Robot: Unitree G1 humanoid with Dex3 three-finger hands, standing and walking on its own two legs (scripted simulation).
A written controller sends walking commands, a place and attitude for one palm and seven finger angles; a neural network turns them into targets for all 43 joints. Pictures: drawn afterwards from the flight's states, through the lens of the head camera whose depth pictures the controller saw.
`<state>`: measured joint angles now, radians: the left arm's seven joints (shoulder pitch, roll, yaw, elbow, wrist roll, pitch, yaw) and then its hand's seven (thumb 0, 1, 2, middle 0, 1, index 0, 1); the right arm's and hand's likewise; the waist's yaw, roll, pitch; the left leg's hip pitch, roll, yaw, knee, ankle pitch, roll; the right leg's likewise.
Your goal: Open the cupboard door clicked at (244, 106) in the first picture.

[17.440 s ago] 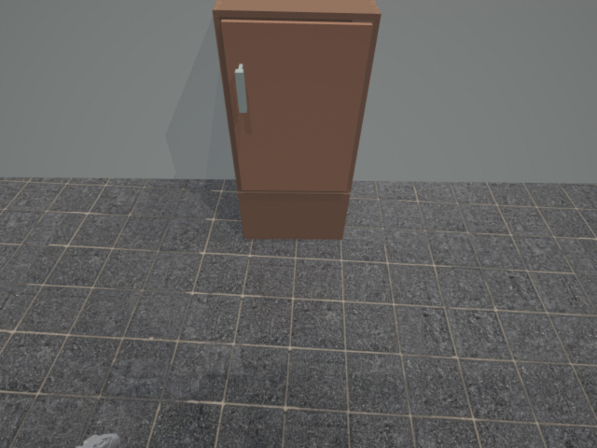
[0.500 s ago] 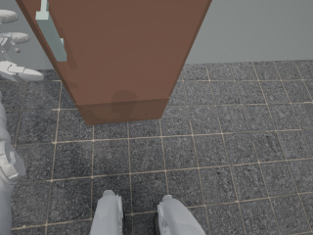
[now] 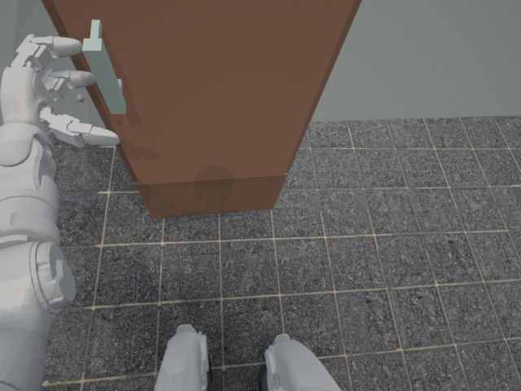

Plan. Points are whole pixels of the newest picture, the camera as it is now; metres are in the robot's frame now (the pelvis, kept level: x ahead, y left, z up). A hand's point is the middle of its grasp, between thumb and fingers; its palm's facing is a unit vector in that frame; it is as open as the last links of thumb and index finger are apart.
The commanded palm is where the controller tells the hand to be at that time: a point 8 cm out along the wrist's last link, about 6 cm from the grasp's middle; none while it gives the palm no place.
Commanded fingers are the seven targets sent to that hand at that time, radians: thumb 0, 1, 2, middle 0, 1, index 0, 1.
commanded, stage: slide the fingers in behind the handle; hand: left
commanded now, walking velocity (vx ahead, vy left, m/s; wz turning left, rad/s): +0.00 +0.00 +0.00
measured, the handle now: (107, 69) +0.58 +0.19 +0.07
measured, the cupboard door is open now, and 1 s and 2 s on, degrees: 0 0 1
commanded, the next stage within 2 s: close the thumb around the handle in 1.32 s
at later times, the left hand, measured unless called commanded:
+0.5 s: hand (98, 94) +0.53 +0.20 +0.07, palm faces +0.07 -1.00 -0.02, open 13.9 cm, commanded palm +0.51 +0.22 +0.07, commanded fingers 0.00 -0.50 0.30 -0.30 -1.20 -0.30 -1.20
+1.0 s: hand (126, 95) +0.53 +0.16 +0.07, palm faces +0.07 -1.00 -0.01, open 14.0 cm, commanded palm +0.51 +0.20 +0.07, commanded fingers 0.00 -0.50 0.30 -0.30 -1.20 -0.30 -1.20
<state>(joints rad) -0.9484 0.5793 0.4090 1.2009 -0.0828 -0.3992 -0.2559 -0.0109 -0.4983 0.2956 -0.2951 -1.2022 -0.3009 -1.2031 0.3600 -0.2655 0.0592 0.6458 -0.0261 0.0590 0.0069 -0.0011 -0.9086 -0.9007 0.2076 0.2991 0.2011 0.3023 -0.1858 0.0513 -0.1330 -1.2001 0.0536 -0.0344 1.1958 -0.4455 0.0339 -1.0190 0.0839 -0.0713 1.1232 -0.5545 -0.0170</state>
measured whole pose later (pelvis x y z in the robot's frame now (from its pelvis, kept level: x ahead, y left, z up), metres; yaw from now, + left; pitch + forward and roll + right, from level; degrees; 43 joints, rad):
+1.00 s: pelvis +0.01 -0.01 +0.00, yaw +0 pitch +26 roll -5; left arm -0.94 0.46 0.37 1.18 -0.06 -0.42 -0.11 -0.01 -0.50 0.30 -0.30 -1.20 -0.29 -1.20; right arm 0.38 -0.25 0.04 0.65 -0.04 0.06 0.04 0.00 -0.91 -0.90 0.21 0.30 0.20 0.30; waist -0.19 0.06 -0.15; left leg -1.19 0.06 -0.02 1.19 -0.46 0.02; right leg -1.02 0.08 -0.06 1.14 -0.57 -0.03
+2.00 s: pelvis +0.01 -0.01 +0.00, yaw +0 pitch +26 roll -5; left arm -0.94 0.45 0.35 1.18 -0.07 -0.43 -0.10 0.01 0.63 0.78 -0.37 -1.32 -0.36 -1.32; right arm 0.39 -0.25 0.03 0.66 -0.05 0.07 0.04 0.00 -0.91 -0.90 0.21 0.30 0.20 0.30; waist -0.19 0.06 -0.15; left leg -1.18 0.05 -0.02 1.19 -0.45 0.02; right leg -1.02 0.08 -0.06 1.13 -0.57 -0.03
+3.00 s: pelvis +0.02 -0.03 +0.02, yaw +3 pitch +17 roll -1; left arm -0.15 -0.13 -0.10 0.41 0.10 -0.34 0.61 0.01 0.71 0.75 -0.34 -1.35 -0.38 -1.35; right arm 0.19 -0.17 0.00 0.59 -0.09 0.05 0.07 0.00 -0.91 -0.90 0.20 0.30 0.20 0.30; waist -0.02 0.03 -0.19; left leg -0.92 0.02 -0.02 1.08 -0.44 0.00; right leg -0.77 0.05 -0.05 1.07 -0.59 -0.05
